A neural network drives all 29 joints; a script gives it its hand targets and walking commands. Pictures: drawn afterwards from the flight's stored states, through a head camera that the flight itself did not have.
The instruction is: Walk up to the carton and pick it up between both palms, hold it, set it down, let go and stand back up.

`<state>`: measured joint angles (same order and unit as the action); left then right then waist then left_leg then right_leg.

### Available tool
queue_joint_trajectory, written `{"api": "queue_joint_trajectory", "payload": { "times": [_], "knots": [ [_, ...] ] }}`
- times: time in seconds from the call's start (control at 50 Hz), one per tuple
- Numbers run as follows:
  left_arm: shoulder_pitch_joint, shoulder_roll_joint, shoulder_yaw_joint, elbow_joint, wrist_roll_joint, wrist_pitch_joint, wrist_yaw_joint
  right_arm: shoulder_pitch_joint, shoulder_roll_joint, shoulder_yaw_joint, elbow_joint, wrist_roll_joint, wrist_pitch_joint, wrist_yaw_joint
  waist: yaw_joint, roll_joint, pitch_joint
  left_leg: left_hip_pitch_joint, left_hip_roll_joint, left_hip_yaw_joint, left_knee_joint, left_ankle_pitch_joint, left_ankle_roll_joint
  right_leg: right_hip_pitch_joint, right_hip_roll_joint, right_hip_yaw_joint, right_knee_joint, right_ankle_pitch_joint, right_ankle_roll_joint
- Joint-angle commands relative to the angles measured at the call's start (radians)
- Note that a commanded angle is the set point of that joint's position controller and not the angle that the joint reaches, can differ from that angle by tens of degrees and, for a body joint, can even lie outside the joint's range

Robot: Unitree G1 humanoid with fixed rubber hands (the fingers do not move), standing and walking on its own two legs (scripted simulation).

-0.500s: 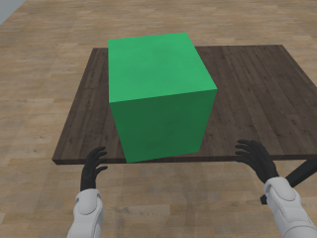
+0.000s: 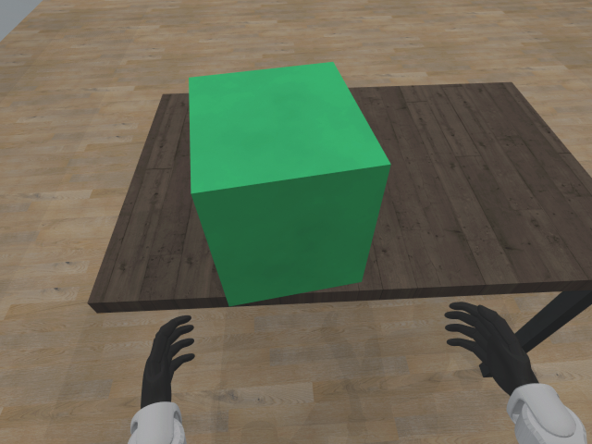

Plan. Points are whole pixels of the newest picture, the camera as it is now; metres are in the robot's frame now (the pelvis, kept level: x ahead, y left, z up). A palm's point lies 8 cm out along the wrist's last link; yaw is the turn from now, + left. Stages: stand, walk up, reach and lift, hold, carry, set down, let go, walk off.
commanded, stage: set down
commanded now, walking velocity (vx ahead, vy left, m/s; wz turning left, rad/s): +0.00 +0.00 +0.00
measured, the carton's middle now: (280, 185) +0.52 +0.04 +0.04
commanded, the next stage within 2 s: let go in 1.70 s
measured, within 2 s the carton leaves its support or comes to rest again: neither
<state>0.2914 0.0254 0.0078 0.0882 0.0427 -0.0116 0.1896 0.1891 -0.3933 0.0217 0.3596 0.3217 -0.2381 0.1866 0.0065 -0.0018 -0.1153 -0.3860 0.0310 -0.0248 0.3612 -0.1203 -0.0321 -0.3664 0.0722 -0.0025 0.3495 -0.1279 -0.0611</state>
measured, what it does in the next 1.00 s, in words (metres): stands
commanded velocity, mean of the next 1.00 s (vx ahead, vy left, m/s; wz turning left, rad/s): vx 0.00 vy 0.00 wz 0.00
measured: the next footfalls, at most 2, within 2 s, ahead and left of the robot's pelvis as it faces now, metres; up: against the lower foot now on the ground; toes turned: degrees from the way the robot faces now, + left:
none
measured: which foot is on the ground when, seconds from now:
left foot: down 0.00-1.00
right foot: down 0.00-1.00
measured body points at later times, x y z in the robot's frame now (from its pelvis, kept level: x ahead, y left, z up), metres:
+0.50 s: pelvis +0.03 +0.01 +0.00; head +0.09 +0.01 +0.45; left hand +0.22 +0.21 -0.03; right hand +0.25 -0.23 -0.02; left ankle +0.03 +0.14 -0.74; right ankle +0.02 -0.08 -0.74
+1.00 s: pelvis +0.01 +0.02 +0.00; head +0.06 +0.02 +0.45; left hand +0.22 +0.21 -0.05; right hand +0.20 -0.21 -0.05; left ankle +0.03 +0.14 -0.74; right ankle +0.02 -0.08 -0.74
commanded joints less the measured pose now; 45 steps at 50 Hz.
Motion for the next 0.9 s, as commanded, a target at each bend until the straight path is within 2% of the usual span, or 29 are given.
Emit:
{"api": "queue_joint_trajectory", "payload": {
  "times": [0.0, 0.04, 0.06, 0.1, 0.12, 0.14, 0.16, 0.18, 0.22, 0.24, 0.26, 0.28, 0.38, 0.42, 0.44, 0.46, 0.48, 0.5, 0.54, 0.56, 0.6, 0.64, 0.66, 0.72, 0.76, 0.78, 0.84, 0.86, 0.88],
  "knots": [
    [-0.13, 0.056, -0.029, -0.159, -0.099, -0.021, 0.004, -0.077, -0.141, -0.099, -0.204, 0.012, 0.002, -0.018, -0.011, -0.173, -0.046, 0.262, -0.037, 0.067, -0.072, -0.089, 0.041, 0.218, -0.096, 0.145, -0.1, -0.253, 0.04],
    [-0.127, 0.074, -0.02, -0.138, -0.102, -0.013, -0.001, -0.071, -0.137, -0.099, -0.201, -0.002, 0.004, -0.025, -0.004, -0.176, -0.055, 0.256, -0.036, 0.064, -0.066, -0.08, 0.042, 0.224, -0.103, 0.144, -0.093, -0.236, 0.041],
    [-0.117, 0.071, -0.02, -0.179, -0.104, -0.017, 0.004, -0.066, -0.143, -0.106, -0.229, 0.003, -0.005, -0.025, 0.0, -0.164, -0.084, 0.263, -0.036, 0.063, -0.068, -0.062, 0.038, 0.236, -0.099, 0.138, -0.087, -0.209, 0.039],
    [-0.107, 0.068, -0.016, -0.1, -0.097, -0.003, -0.015, -0.047, -0.113, -0.086, -0.183, -0.019, 0.004, -0.033, -0.002, -0.186, -0.049, 0.245, -0.04, 0.072, -0.062, -0.083, 0.046, 0.236, -0.108, 0.149, -0.087, -0.201, 0.046],
    [-0.109, 0.084, -0.009, -0.138, -0.106, -0.014, -0.013, -0.049, -0.119, -0.093, -0.224, -0.014, -0.007, -0.036, -0.004, -0.182, -0.105, 0.243, -0.039, 0.067, -0.058, -0.053, 0.04, 0.268, -0.114, 0.153, -0.079, -0.155, 0.051],
    [-0.093, 0.073, -0.002, -0.093, -0.089, -0.006, -0.019, -0.026, -0.124, -0.089, -0.176, -0.025, -0.006, -0.039, -0.002, -0.18, -0.091, 0.24, -0.042, 0.068, -0.061, -0.053, 0.041, 0.274, -0.108, 0.142, -0.073, -0.119, 0.052],
    [-0.085, 0.078, -0.004, -0.131, -0.095, -0.013, -0.022, -0.026, -0.116, -0.077, -0.202, -0.014, -0.017, -0.043, -0.001, -0.175, -0.108, 0.241, -0.042, 0.064, -0.062, -0.046, 0.038, 0.298, -0.118, 0.153, -0.07, -0.081, 0.052],
    [-0.086, 0.08, -0.004, -0.095, -0.089, -0.011, -0.024, -0.023, -0.123, -0.082, -0.166, -0.032, -0.015, -0.045, 0.0, -0.168, -0.103, 0.237, -0.045, 0.068, -0.058, -0.036, 0.036, 0.287, -0.114, 0.139, -0.06, -0.057, 0.052],
    [-0.056, 0.087, -0.004, -0.136, -0.095, -0.03, -0.028, 0.01, -0.123, -0.088, -0.19, -0.03, -0.037, -0.051, -0.007, -0.176, -0.164, 0.241, -0.043, 0.067, -0.055, -0.001, 0.029, 0.332, -0.109, 0.135, -0.043, 0.048, 0.053],
    [-0.034, 0.094, 0.002, -0.078, -0.091, -0.028, -0.038, 0.023, -0.106, -0.077, -0.146, -0.044, -0.039, -0.057, -0.003, -0.189, -0.132, 0.233, -0.049, 0.07, -0.054, 0.005, 0.035, 0.331, -0.107, 0.128, -0.034, 0.092, 0.054],
    [-0.018, 0.099, 0.001, -0.103, -0.095, -0.039, -0.043, 0.038, -0.116, -0.077, -0.157, -0.047, -0.048, -0.063, -0.012, -0.191, -0.174, 0.242, -0.051, 0.073, -0.053, 0.038, 0.027, 0.364, -0.103, 0.124, -0.028, 0.16, 0.061],
    [0.002, 0.097, 0.003, -0.111, -0.085, -0.046, -0.043, 0.057, -0.114, -0.071, -0.133, -0.04, -0.058, -0.065, -0.017, -0.164, -0.18, 0.251, -0.05, 0.068, -0.052, 0.074, 0.02, 0.379, -0.099, 0.117, -0.015, 0.24, 0.057],
    [0.085, 0.107, 0.022, -0.091, -0.072, -0.089, -0.068, 0.117, -0.105, -0.034, -0.066, -0.029, -0.106, -0.077, -0.006, -0.162, -0.205, 0.282, -0.058, 0.065, -0.033, 0.214, 0.006, 0.445, -0.083, 0.088, 0.021, 0.539, 0.062],
    [0.11, 0.108, 0.027, -0.037, -0.057, -0.103, -0.079, 0.145, -0.092, -0.029, -0.001, -0.046, -0.122, -0.079, -0.019, -0.149, -0.187, 0.29, -0.063, 0.064, -0.031, 0.245, -0.005, 0.45, -0.071, 0.077, 0.018, 0.589, 0.06],
    [0.114, 0.114, 0.037, -0.054, -0.064, -0.115, -0.083, 0.153, -0.085, -0.007, -0.014, -0.034, -0.135, -0.079, -0.011, -0.151, -0.203, 0.288, -0.064, 0.063, -0.022, 0.255, -0.002, 0.463, -0.076, 0.084, 0.022, 0.621, 0.062],
    [0.105, 0.12, 0.042, -0.009, -0.057, -0.114, -0.089, 0.142, -0.07, 0.002, 0.038, -0.041, -0.132, -0.08, -0.015, -0.133, -0.169, 0.287, -0.067, 0.068, -0.024, 0.239, -0.002, 0.448, -0.078, 0.088, 0.015, 0.594, 0.064],
    [0.109, 0.117, 0.037, -0.083, -0.057, -0.132, -0.078, 0.133, -0.097, -0.012, -0.018, -0.033, -0.151, -0.076, -0.002, -0.127, -0.22, 0.308, -0.061, 0.058, -0.026, 0.27, -0.013, 0.455, -0.064, 0.065, 0.023, 0.608, 0.058],
    [0.123, 0.118, 0.039, -0.07, -0.053, -0.141, -0.081, 0.147, -0.088, -0.003, 0.001, -0.042, -0.16, -0.076, -0.006, -0.131, -0.203, 0.302, -0.061, 0.06, -0.02, 0.282, -0.013, 0.46, -0.061, 0.061, 0.018, 0.621, 0.057],
    [0.097, 0.137, 0.037, 0.019, -0.048, -0.143, -0.094, 0.132, -0.059, 0.007, 0.057, -0.062, -0.161, -0.085, -0.008, -0.144, -0.173, 0.285, -0.068, 0.068, -0.02, 0.233, -0.005, 0.444, -0.072, 0.078, 0.008, 0.57, 0.057],
    [0.087, 0.148, 0.034, -0.036, -0.064, -0.155, -0.092, 0.122, -0.063, 0.001, 0.016, -0.066, -0.174, -0.087, -0.009, -0.154, -0.199, 0.288, -0.062, 0.067, -0.016, 0.221, -0.004, 0.436, -0.071, 0.073, 0.011, 0.555, 0.062],
    [0.043, 0.159, 0.033, -0.05, -0.075, -0.167, -0.084, 0.106, -0.04, 0.014, -0.008, -0.07, -0.182, -0.089, -0.009, -0.148, -0.182, 0.272, -0.063, 0.067, -0.022, 0.155, 0.008, 0.411, -0.078, 0.074, 0.002, 0.446, 0.061],
    [0.029, 0.169, 0.031, 0.005, -0.073, -0.152, -0.089, 0.093, -0.04, 0.001, 0.02, -0.096, -0.171, -0.098, -0.013, -0.16, -0.145, 0.267, -0.062, 0.073, -0.024, 0.108, 0.012, 0.38, -0.087, 0.08, -0.014, 0.37, 0.058],
    [0.01, 0.166, 0.034, 0.091, -0.063, -0.135, -0.098, 0.084, -0.015, 0.012, 0.065, -0.121, -0.155, -0.103, -0.016, -0.168, -0.088, 0.258, -0.064, 0.081, -0.035, 0.04, 0.023, 0.349, -0.093, 0.086, -0.032, 0.279, 0.063],
    [-0.031, 0.181, 0.046, 0.05, -0.081, -0.121, -0.092, 0.055, -0.024, 0.003, 0.002, -0.132, -0.14, -0.108, -0.003, -0.161, -0.099, 0.261, -0.058, 0.091, -0.05, -0.018, 0.032, 0.334, -0.098, 0.085, -0.045, 0.116, 0.059],
    [-0.08, 0.192, 0.052, 0.118, -0.074, -0.087, -0.096, 0.016, -0.006, 0.0, 0.031, -0.169, -0.112, -0.117, 0.0, -0.18, -0.056, 0.257, -0.054, 0.098, -0.055, -0.083, 0.045, 0.288, -0.105, 0.093, -0.065, -0.025, 0.059],
    [-0.095, 0.2, 0.047, 0.043, -0.093, -0.09, -0.089, 0.008, -0.015, -0.011, -0.019, -0.155, -0.112, -0.116, -0.007, -0.17, -0.084, 0.252, -0.051, 0.097, -0.051, -0.074, 0.043, 0.301, -0.11, 0.094, -0.066, -0.042, 0.059],
    [-0.133, 0.208, 0.056, 0.044, -0.087, -0.05, -0.082, -0.008, -0.003, -0.025, -0.019, -0.158, -0.081, -0.121, -0.002, -0.143, -0.079, 0.256, -0.045, 0.091, -0.047, -0.09, 0.05, 0.285, -0.121, 0.103, -0.069, -0.127, 0.049],
    [-0.128, 0.198, 0.051, 0.064, -0.082, -0.038, -0.08, -0.001, 0.006, -0.026, -0.016, -0.162, -0.069, -0.121, -0.001, -0.148, -0.049, 0.263, -0.041, 0.084, -0.047, -0.086, 0.05, 0.268, -0.116, 0.098, -0.078, -0.158, 0.049],
    [-0.117, 0.212, 0.059, 0.185, -0.073, -0.003, -0.103, 0.012, 0.028, -0.022, 0.064, -0.193, -0.046, -0.134, -0.009, -0.172, 0.005, 0.25, -0.051, 0.098, -0.046, -0.127, 0.062, 0.249, -0.125, 0.107, -0.091, -0.181, 0.052]
  ]
}}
